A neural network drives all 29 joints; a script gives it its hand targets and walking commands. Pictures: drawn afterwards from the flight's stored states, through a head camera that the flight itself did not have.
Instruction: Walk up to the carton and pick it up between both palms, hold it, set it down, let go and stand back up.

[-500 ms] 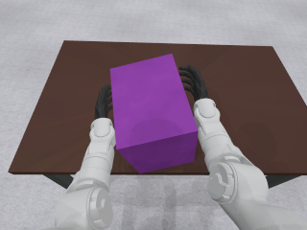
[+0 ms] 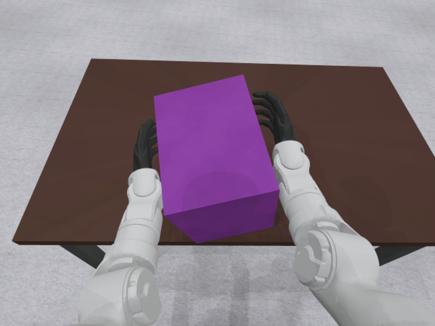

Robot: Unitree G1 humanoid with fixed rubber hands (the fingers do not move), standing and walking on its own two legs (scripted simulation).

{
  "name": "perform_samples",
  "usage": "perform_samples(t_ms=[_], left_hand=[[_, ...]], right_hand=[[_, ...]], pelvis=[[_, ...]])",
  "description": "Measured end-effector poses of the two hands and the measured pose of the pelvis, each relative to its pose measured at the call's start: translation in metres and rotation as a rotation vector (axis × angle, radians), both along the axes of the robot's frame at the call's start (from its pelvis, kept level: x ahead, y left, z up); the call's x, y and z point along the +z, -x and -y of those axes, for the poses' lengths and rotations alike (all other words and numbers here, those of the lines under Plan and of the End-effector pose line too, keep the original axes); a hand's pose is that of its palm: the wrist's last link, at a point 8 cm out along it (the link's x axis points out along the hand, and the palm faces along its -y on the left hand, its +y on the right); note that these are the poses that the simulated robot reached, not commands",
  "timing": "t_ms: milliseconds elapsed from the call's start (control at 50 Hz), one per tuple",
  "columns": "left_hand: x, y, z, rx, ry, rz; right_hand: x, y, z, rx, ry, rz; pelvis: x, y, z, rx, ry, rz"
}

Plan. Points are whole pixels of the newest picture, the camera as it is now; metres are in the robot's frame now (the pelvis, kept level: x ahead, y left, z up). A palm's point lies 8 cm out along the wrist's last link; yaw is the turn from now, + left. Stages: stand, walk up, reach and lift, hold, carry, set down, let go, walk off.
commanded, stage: reach and lift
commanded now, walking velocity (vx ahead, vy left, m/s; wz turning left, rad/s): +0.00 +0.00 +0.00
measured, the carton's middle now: (218, 166) +0.41 +0.02 +0.03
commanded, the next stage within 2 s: none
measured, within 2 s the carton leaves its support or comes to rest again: neither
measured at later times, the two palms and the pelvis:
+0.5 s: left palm (143, 169) +0.38 +0.16 +0.05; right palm (280, 146) +0.42 -0.09 +0.09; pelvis -0.01 +0.00 +0.00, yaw +0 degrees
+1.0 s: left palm (138, 180) +0.35 +0.16 +0.06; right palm (283, 158) +0.39 -0.09 +0.10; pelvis -0.02 +0.00 +0.00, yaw +0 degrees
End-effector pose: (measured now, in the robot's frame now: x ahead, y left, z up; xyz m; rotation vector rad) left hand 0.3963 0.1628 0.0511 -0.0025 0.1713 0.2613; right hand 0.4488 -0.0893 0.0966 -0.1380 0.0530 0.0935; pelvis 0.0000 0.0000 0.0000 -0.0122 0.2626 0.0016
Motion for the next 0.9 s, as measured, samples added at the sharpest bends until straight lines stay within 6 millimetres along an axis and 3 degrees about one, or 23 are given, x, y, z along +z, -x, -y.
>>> perform_samples(t_ms=[180, 300, 600, 900], left_hand=[[0.009, 0.011, 0.001, 0.009, 0.006, 0.044], [0.005, 0.016, 0.000, 0.014, 0.013, 0.015], [0.000, 0.016, 0.000, 0.008, 0.019, -0.035], [0.002, 0.037, 0.001, -0.002, 0.027, -0.077]], right_hand=[[0.009, 0.015, 0.000, -0.014, -0.011, 0.068], [-0.003, 0.024, -0.001, -0.051, -0.013, 0.023], [-0.011, 0.026, -0.001, -0.068, -0.019, -0.032], [-0.010, 0.048, 0.000, -0.087, -0.069, -0.086]], pelvis=[[0.000, 0.011, 0.001, -0.001, -0.001, 0.015], [0.000, 0.016, 0.000, -0.001, 0.001, 0.023], [0.001, 0.015, -0.001, -0.001, 0.002, 0.021], [0.001, 0.019, -0.001, -0.001, 0.002, 0.041]])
